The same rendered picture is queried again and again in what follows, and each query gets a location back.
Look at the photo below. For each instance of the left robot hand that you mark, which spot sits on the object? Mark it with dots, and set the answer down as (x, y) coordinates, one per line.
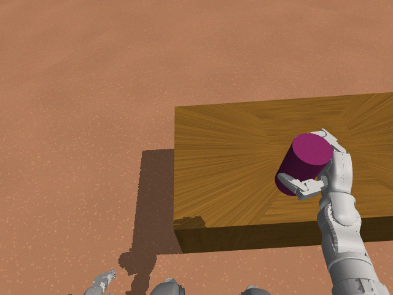
(100, 283)

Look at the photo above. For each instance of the right robot arm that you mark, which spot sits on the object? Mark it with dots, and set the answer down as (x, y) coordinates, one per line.
(347, 260)

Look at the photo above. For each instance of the right robot hand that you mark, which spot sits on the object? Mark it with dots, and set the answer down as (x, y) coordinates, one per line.
(336, 176)

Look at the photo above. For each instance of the can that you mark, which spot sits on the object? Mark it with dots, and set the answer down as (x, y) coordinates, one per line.
(307, 156)

